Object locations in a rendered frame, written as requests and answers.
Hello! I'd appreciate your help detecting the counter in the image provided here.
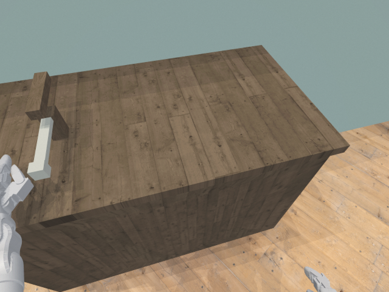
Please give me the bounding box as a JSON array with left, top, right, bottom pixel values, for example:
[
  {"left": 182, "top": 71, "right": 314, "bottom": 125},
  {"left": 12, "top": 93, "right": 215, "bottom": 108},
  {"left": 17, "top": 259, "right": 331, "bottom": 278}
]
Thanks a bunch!
[{"left": 0, "top": 45, "right": 350, "bottom": 292}]

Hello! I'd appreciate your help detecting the tap lever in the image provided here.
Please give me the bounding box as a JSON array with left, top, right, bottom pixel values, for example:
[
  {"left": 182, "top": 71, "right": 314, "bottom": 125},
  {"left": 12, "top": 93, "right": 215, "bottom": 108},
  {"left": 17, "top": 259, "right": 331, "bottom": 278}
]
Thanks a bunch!
[{"left": 27, "top": 117, "right": 53, "bottom": 181}]

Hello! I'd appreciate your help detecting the left robot hand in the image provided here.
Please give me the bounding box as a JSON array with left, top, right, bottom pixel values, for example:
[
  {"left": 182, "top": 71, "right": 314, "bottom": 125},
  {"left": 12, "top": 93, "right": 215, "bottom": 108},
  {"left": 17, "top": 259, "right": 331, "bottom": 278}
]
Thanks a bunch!
[{"left": 0, "top": 155, "right": 34, "bottom": 217}]

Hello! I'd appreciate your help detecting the right robot hand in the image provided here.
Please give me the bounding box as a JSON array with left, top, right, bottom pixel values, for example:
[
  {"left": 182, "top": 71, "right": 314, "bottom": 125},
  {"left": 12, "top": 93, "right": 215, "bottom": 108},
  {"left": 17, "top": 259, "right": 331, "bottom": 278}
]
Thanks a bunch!
[{"left": 304, "top": 266, "right": 337, "bottom": 292}]

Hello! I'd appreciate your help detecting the left robot forearm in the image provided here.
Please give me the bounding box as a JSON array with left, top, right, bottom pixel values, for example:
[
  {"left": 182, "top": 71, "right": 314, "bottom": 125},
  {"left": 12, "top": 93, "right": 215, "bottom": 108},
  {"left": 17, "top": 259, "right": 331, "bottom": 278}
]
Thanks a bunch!
[{"left": 0, "top": 213, "right": 24, "bottom": 292}]

